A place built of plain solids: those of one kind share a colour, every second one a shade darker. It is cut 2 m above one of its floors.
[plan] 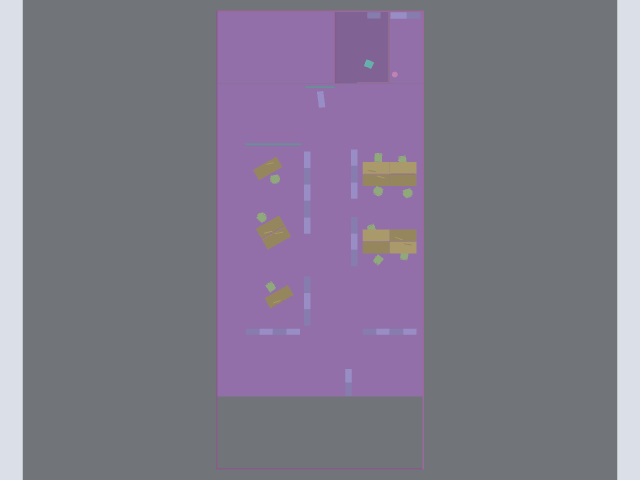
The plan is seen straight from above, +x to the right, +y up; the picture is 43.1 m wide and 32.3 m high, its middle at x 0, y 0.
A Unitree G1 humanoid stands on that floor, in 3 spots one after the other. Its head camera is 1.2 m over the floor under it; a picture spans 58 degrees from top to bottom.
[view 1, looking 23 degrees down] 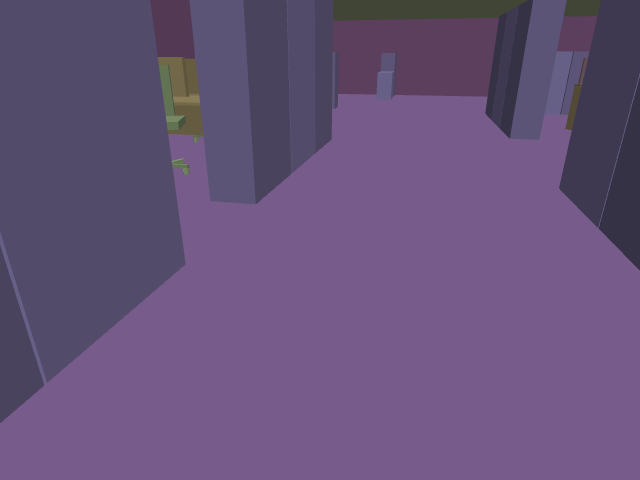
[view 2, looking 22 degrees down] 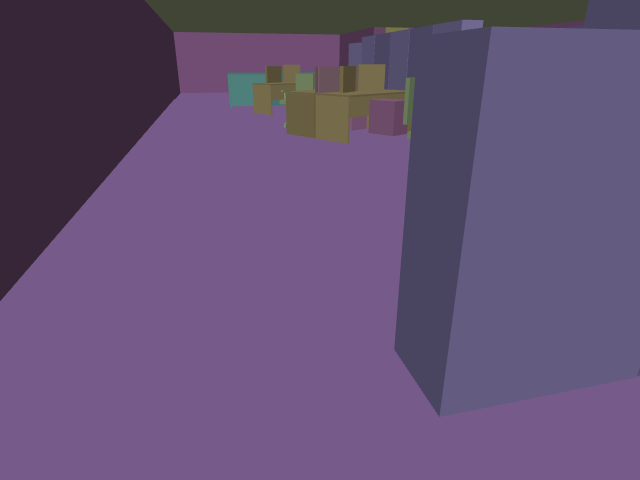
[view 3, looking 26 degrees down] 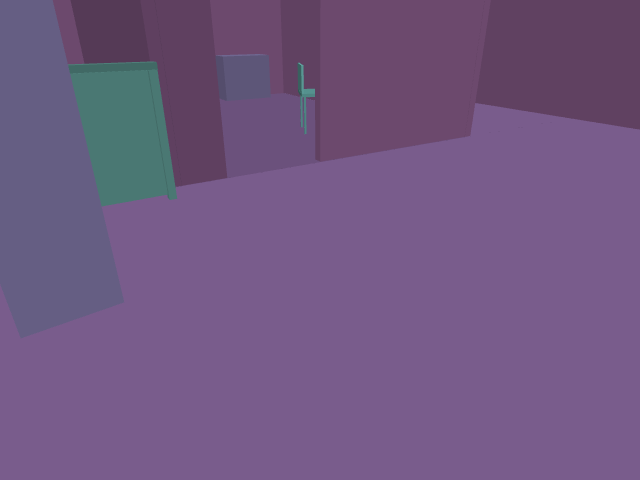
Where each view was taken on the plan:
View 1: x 0.72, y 4.95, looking -77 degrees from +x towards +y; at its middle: floor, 3.07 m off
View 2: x -5.70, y -7.47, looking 76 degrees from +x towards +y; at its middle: floor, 3.20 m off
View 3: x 0.23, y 6.95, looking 58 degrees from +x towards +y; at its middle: floor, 2.74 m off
